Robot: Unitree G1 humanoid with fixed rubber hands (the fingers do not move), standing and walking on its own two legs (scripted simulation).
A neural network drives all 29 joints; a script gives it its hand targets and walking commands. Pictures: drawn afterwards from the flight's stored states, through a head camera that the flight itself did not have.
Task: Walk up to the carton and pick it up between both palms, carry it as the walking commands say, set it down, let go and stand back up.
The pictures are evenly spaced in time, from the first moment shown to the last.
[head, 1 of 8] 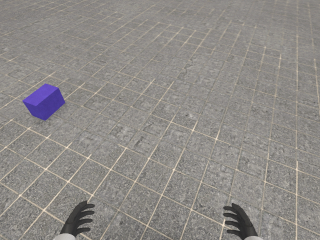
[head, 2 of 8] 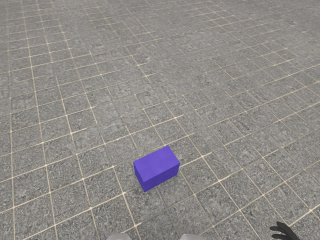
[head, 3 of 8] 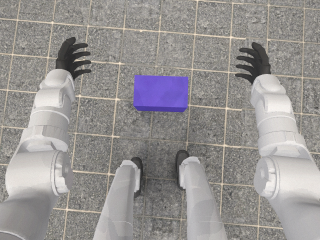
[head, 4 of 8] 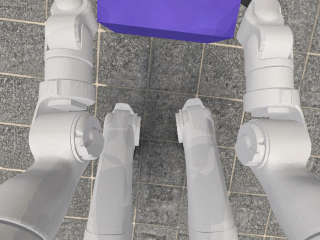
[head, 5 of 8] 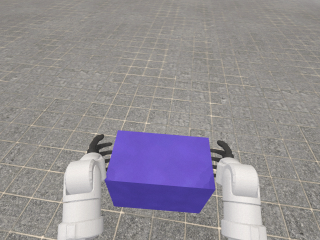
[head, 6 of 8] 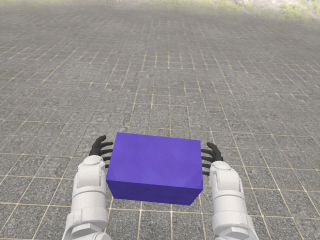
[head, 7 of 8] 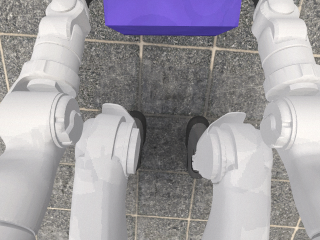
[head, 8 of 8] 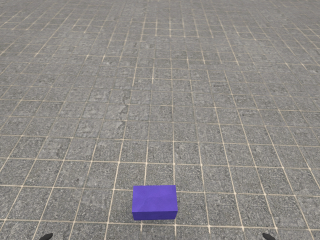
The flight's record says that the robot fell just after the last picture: no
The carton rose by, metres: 0.70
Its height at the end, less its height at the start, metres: +0.00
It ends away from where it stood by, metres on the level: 0.65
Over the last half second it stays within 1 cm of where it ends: yes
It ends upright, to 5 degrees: yes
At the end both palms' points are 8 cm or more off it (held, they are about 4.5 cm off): yes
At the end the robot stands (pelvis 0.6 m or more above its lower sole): yes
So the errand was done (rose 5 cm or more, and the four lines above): yes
